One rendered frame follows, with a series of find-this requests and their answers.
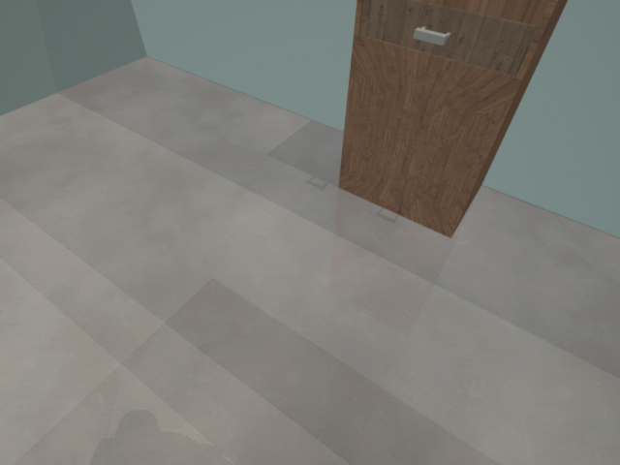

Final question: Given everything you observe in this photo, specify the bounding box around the handle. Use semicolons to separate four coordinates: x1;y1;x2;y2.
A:
414;27;451;46

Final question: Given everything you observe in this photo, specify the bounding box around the cabinet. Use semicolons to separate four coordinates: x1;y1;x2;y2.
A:
339;0;568;238

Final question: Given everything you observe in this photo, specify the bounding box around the drawer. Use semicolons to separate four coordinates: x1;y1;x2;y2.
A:
359;0;538;76

